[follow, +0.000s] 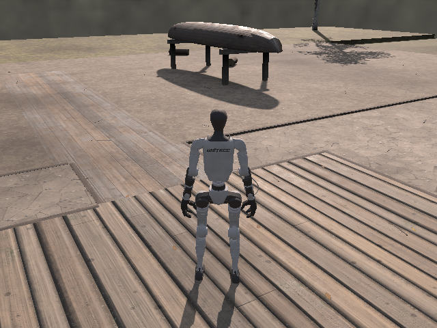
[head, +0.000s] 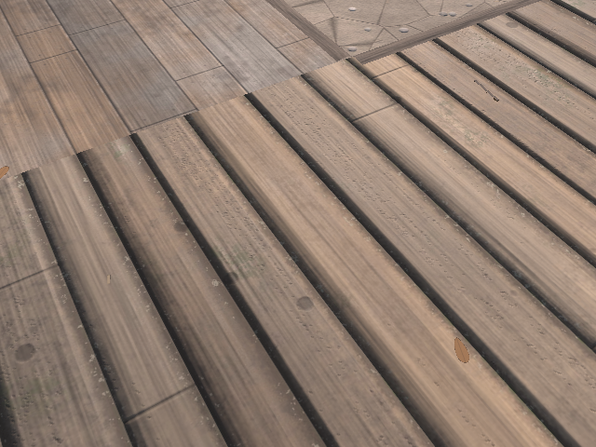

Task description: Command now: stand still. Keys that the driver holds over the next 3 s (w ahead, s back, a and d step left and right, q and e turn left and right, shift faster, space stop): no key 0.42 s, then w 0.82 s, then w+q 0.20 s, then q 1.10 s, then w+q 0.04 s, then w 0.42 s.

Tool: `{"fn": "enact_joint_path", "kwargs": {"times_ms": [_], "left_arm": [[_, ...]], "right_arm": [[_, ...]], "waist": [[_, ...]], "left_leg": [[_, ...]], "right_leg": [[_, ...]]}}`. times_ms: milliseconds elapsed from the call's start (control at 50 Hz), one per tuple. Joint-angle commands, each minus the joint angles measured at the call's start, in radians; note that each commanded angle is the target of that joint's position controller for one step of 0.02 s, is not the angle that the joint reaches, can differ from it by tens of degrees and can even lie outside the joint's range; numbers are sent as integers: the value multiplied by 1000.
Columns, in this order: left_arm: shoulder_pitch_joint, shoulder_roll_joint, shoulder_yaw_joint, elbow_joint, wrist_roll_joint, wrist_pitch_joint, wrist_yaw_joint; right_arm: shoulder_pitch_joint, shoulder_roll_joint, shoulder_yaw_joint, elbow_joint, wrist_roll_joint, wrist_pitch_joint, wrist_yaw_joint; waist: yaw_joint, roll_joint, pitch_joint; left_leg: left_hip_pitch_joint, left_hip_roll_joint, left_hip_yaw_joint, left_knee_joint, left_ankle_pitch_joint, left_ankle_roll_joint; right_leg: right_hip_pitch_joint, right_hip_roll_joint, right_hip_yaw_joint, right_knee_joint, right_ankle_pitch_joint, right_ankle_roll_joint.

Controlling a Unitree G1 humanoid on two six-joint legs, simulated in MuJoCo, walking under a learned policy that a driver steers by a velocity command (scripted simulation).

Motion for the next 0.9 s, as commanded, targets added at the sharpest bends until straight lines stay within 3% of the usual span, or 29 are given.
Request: {"fn": "enact_joint_path", "kwargs": {"times_ms": [20, 420, 440, 480, 520, 560, 600, 620, 640, 660, 680, 700, 720, 740, 760, 780, 800, 820, 860, 900], "left_arm": [[66, 89, 13, -9, 0, -5, 3], [112, 70, 4, 17, -2, -4, 6], [133, 58, 1, 28, -1, -3, 7], [133, 87, 11, 23, -12, 1, 14], [136, 101, 17, 6, -18, -9, 15], [169, 115, 24, 3, -27, -31, 9], [211, 159, 40, 7, -32, -46, 0], [199, 174, 45, -1, -35, -50, -4], [166, 170, 45, -16, -36, -51, -7], [111, 165, 41, -37, -37, -52, -10], [36, 152, 37, -66, -39, -55, -12], [-33, 93, 22, -102, -42, -67, -10], [-30, 60, 14, -136, -33, -92, -7], [-38, 85, 18, -145, -38, -115, -14], [-32, 90, 19, -144, -44, -129, -27], [-31, 87, 21, -142, -44, -137, -34], [-66, 119, 34, -152, -35, -142, -37], [-89, 120, 41, -164, -31, -141, -43], [-117, 91, 39, -174, -29, -129, -59], [-206, 50, 23, -211, -26, -118, -66]], "right_arm": [[55, -92, -12, -14, 0, -5, -2], [95, -74, -1, -13, 2, -7, -1], [114, -61, 3, -3, 1, -6, -1], [118, -77, -5, -4, 10, -4, -6], [102, -76, -6, -23, 13, -19, -4], [91, -54, -3, -39, 17, -50, 8], [68, -22, 3, -60, 21, -80, 25], [70, -16, 4, -68, 25, -94, 32], [84, -18, 3, -67, 28, -104, 38], [144, -14, 2, -52, 33, -111, 41], [247, -25, -4, -19, 31, -115, 41], [382, -113, -31, 21, 30, -121, 44], [512, -254, -67, 35, 31, -130, 58], [471, -186, -43, 20, 6, -139, 61], [393, -143, -31, -6, 2, -143, 62], [342, -131, -25, -26, 4, -141, 66], [322, -100, -13, -33, 5, -131, 68], [327, -89, -6, -30, 3, -122, 65], [351, -55, 6, -28, 2, -101, 51], [320, -92, 4, -54, -4, -91, 34]], "waist": [[1, -2, 26], [3, -1, 35], [3, -3, 10], [6, -19, 51], [13, -34, 129], [27, -72, 140], [40, -162, 125], [30, -193, 133], [8, -185, 149], [-35, -173, 158], [-87, -134, 159], [-134, 70, 142], [-162, 338, 76], [-119, 236, 62], [-78, 142, 96], [-58, 94, 85], [-50, 42, 86], [-48, 85, 82], [-47, 89, 74], [-46, 74, 96]], "left_leg": [[29, -14, 27, -70, 110, 20], [14, -20, 26, -67, 99, 29], [26, -32, 38, -69, 6, 31], [-33, -67, 65, -31, -311, 52], [-121, -52, 43, -13, -445, 80], [-172, -46, 43, 47, -366, 88], [-219, -69, 94, 176, -237, 83], [-206, -62, 98, 216, -196, 95], [-149, -50, 88, 195, -190, 115], [-45, -52, 86, 96, -194, 132], [99, -37, 42, -14, -169, 142], [217, 67, -179, -140, -251, 189], [375, 291, -591, -296, -210, 308], [390, 354, -715, -320, -139, 331], [373, 336, -605, -293, -42, 309], [377, 303, -498, -294, 18, 291], [390, 262, -385, -308, 131, 260], [365, 239, -299, -317, 231, 241], [348, 185, -179, -338, 295, 212], [245, 164, -116, -372, 283, 212]], "right_leg": [[-83, -9, -3, -106, 121, -14], [-95, -7, -13, -98, 107, -6], [-85, 2, -23, -104, 12, -8], [-136, 15, -19, -96, -306, -41], [-203, -28, 44, -120, -478, -83], [-166, -93, 139, -154, -483, -125], [-100, -195, 300, -237, -527, -185], [-117, -247, 376, -273, -531, -213], [-174, -257, 388, -278, -504, -215], [-240, -226, 336, -245, -463, -191], [-325, -161, 238, -144, -356, -148], [-443, -28, 34, 128, -189, -76], [-594, 48, -70, 477, -161, -35], [-685, 14, 37, 679, -213, -55], [-726, -28, 55, 775, -157, -79], [-749, -60, 43, 792, -82, -94], [-773, -88, 18, 763, -16, -104], [-736, -111, -2, 709, 20, -99], [-696, -115, -46, 601, 64, -75], [-627, -101, -79, 425, 143, -47]]}}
